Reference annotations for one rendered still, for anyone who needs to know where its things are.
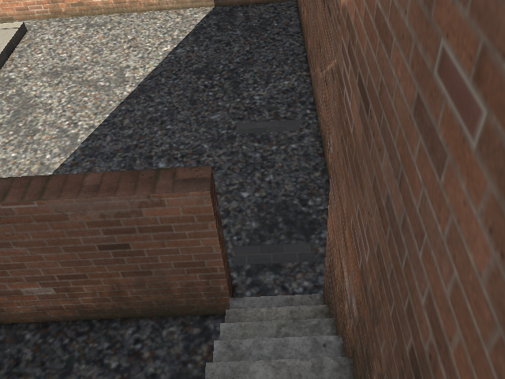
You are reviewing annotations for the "stairs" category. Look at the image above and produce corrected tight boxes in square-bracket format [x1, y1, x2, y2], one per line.
[205, 294, 355, 379]

